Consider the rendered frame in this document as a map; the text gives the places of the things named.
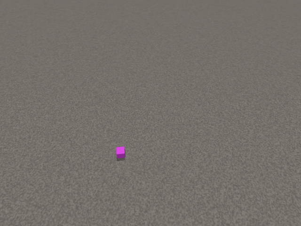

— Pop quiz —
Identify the cube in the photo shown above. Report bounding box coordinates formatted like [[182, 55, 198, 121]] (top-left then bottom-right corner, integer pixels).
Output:
[[117, 146, 126, 158]]

